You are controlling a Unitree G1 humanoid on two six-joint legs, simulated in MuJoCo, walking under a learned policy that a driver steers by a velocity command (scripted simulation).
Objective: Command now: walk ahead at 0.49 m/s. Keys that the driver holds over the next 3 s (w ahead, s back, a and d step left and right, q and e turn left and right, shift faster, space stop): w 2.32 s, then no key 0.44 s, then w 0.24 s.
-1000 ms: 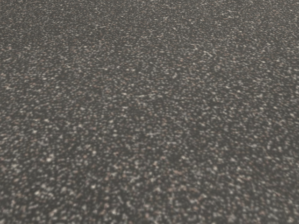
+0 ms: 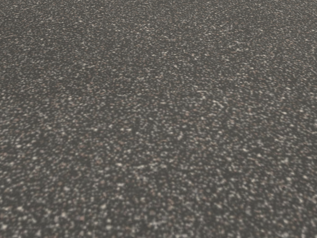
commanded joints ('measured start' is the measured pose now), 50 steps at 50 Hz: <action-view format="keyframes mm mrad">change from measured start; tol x32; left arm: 1 1 44 12 -48 7 -2 2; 50 132 92 34 16 -10 -16 -9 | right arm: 1 -31 -146 -26 -59 5 -11 -22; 16 170 12 24 -61 6 12 -25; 38 -459 -78 -22 -242 27 5 6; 45 109 -274 -97 -101 11 6 -3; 50 -167 -99 -42 -137 -4 -5 5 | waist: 1 35 66 64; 14 123 107 -75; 16 121 -294 -358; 38 111 -22 105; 45 -70 320 -414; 50 44 109 -43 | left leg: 1 -70 293 -216 -179 62 160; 14 130 278 -111 272 477 47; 16 -489 22 -55 942 -356 -55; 18 -658 126 -176 1084 -326 -17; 39 -567 177 -64 271 123 -27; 43 20 118 -25 255 92 58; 45 586 512 -781 86 -85 277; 50 1 340 -331 -69 45 138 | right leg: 1 -41 -29 6 -157 155 24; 12 101 71 -59 -573 77 -26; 14 439 126 -99 -599 62 -77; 16 1091 -269 596 -711 -83 -312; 23 545 -82 157 -918 192 -193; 42 769 -89 -17 -668 649 -108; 43 652 -33 -55 -452 634 -77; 45 46 210 -8 196 -398 12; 50 79 -7 25 111 -138 -23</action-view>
